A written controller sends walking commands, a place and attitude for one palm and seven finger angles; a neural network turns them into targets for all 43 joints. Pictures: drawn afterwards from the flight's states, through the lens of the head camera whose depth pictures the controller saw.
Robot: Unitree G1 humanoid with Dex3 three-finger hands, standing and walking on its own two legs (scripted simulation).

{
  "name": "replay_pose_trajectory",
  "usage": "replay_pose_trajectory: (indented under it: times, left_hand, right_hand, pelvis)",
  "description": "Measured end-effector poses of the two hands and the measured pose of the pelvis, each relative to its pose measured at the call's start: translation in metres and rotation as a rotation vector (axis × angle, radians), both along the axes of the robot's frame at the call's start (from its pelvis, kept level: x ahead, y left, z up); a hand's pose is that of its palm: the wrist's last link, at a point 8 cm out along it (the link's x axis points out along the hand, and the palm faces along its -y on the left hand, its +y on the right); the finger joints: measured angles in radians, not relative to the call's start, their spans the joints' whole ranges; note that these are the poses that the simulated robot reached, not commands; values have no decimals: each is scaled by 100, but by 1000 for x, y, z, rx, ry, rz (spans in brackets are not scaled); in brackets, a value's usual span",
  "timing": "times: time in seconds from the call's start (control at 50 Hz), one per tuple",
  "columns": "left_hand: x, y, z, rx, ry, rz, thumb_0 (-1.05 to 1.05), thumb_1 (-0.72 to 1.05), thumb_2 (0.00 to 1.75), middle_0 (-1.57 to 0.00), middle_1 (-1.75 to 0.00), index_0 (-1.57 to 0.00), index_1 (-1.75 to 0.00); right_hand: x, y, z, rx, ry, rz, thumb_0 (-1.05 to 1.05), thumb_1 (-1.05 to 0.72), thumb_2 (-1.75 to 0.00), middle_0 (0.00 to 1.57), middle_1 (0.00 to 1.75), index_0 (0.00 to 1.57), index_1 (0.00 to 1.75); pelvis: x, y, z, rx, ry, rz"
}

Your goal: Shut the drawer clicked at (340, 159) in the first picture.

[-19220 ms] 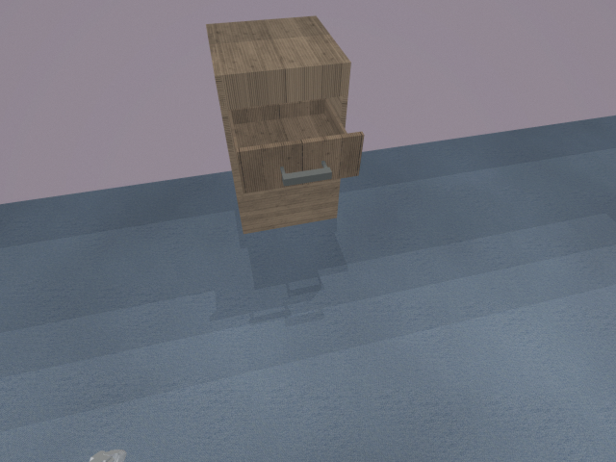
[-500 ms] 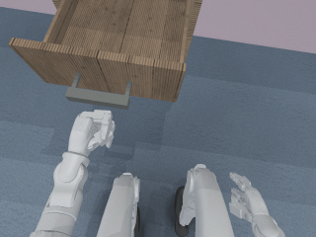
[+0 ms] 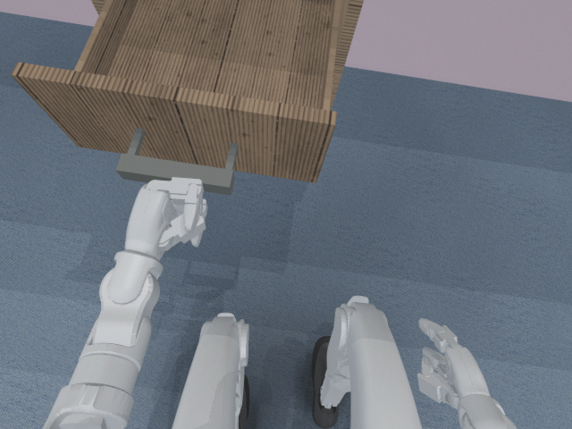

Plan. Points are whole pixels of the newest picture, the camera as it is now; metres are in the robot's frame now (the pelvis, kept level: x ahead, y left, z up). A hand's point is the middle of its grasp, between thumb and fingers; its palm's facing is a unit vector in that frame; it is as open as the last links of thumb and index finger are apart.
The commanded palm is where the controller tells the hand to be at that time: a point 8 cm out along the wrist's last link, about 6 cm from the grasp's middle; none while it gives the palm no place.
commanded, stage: push the drawer shut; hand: left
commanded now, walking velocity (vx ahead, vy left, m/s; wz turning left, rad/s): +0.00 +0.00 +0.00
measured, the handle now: (181, 159) +0.47 +0.15 -0.01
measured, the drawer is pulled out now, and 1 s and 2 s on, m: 0.24 0.11 0.00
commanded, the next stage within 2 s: none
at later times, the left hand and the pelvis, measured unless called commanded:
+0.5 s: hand (209, 194) +0.42 +0.11 -0.01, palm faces -0.18 -0.98 -0.07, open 2.9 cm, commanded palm +0.43 +0.14 +0.00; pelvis -0.02 +0.00 -0.01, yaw +1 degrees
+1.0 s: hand (222, 141) +0.50 +0.10 -0.01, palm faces -0.15 -0.99 -0.07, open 2.9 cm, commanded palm +0.50 +0.13 +0.00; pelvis -0.02 +0.00 -0.01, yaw +0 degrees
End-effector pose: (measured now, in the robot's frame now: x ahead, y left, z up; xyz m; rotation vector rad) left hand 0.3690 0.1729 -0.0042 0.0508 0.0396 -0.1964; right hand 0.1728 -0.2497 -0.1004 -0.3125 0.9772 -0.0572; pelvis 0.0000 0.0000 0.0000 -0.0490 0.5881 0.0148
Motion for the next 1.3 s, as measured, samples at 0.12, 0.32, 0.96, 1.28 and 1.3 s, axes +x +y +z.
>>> replay_pose_trajectory:
  times: [0.12,0.32,0.96,1.28,1.3]
  left_hand:
    - [1,1,-2,3,11,1,-4,86,94,-140,-160,-140,-160]
    - [14,1,-5,8,-13,11,-6,81,98,-140,-160,-140,-160]
    - [114,-18,-3,19,-25,46,-3,83,99,-140,-160,-140,-160]
    - [159,-23,-4,15,-30,48,-5,82,98,-140,-160,-140,-160]
    - [162,-23,-4,15,-29,48,-5,82,98,-140,-160,-140,-160]
  right_hand:
    - [-9,2,-4,-2,35,1,1,-90,-89,21,30,20,30]
    - [-26,3,-9,-25,65,7,1,-90,-89,21,30,20,30]
    - [-128,-12,-17,-63,313,-114,1,-90,-89,21,30,20,30]
    - [-145,-7,-24,-62,434,-153,1,-90,-89,21,30,20,30]
    - [-146,-6,-24,-63,439,-155,1,-90,-89,21,30,20,30]
  pelvis:
    - [-2,2,1,1,-3,4]
    - [-12,4,-4,-4,-10,20]
    - [-21,4,-12,-5,29,8]
    - [-14,7,-20,-16,65,-2]
    - [-14,7,-20,-16,66,-3]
